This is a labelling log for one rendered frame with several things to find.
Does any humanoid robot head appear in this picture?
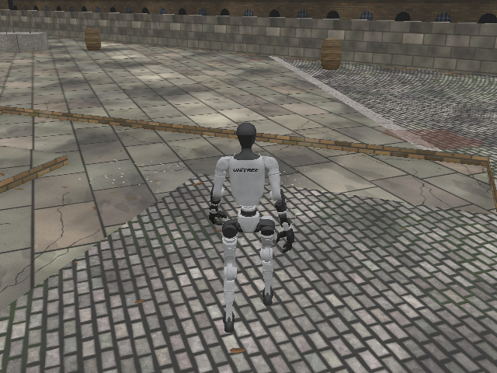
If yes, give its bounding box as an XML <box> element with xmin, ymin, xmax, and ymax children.
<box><xmin>234</xmin><ymin>123</ymin><xmax>260</xmax><ymax>160</ymax></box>

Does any robot right hand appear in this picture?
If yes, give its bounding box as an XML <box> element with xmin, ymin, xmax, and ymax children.
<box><xmin>276</xmin><ymin>228</ymin><xmax>294</xmax><ymax>253</ymax></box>

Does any robot left hand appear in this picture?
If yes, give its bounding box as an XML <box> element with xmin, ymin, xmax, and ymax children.
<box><xmin>209</xmin><ymin>211</ymin><xmax>227</xmax><ymax>225</ymax></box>

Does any robot right upper arm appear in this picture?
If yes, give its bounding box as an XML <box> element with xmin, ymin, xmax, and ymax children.
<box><xmin>263</xmin><ymin>156</ymin><xmax>282</xmax><ymax>201</ymax></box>

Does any left robot shin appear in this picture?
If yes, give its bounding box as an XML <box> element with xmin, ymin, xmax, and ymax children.
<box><xmin>224</xmin><ymin>267</ymin><xmax>235</xmax><ymax>322</ymax></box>

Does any robot left upper arm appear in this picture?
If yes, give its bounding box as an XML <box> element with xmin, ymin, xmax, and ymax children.
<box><xmin>212</xmin><ymin>156</ymin><xmax>231</xmax><ymax>197</ymax></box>

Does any robot right forearm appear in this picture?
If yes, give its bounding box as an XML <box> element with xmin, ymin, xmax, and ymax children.
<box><xmin>275</xmin><ymin>189</ymin><xmax>292</xmax><ymax>231</ymax></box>

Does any robot left forearm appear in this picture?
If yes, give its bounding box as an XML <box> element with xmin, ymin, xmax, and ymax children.
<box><xmin>209</xmin><ymin>186</ymin><xmax>221</xmax><ymax>214</ymax></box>

